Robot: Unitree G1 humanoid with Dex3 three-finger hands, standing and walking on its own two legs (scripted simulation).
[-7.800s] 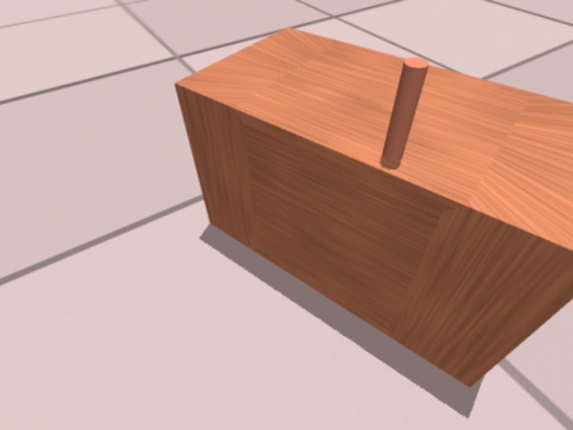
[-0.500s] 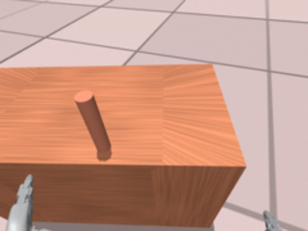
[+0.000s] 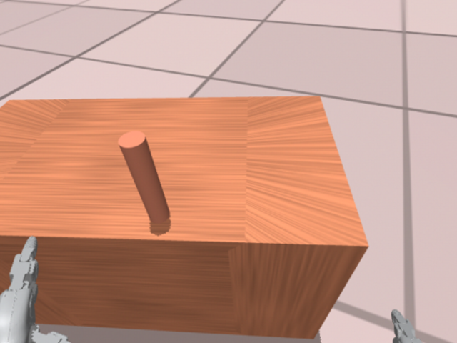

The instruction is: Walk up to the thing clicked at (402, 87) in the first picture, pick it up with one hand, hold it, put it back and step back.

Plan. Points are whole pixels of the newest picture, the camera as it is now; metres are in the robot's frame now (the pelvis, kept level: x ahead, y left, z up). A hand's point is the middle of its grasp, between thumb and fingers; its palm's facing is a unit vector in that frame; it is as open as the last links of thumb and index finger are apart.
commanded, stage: rise first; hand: left
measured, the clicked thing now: (147, 182) +0.45 +0.22 +0.04
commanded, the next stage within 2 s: go down in 0.18 s
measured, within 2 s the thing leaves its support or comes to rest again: neither
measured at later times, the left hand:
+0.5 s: hand (58, 295) +0.19 +0.28 +0.07, palm faces +0.34 -0.87 -0.37, open 17.6 cm
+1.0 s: hand (48, 230) +0.30 +0.34 +0.09, palm faces +0.17 -0.98 -0.09, open 17.5 cm
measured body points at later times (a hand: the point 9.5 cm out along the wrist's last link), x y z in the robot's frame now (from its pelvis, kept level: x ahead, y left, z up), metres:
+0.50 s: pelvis +0.00 +0.00 -0.01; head +0.00 -0.01 +0.44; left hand +0.17 +0.32 +0.09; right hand +0.16 -0.25 -0.09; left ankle +0.02 +0.14 -0.74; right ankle -0.02 -0.13 -0.74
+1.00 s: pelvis +0.01 +0.02 -0.01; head +0.02 +0.02 +0.44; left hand +0.28 +0.39 +0.09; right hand +0.15 -0.24 -0.09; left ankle +0.02 +0.15 -0.74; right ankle -0.02 -0.13 -0.74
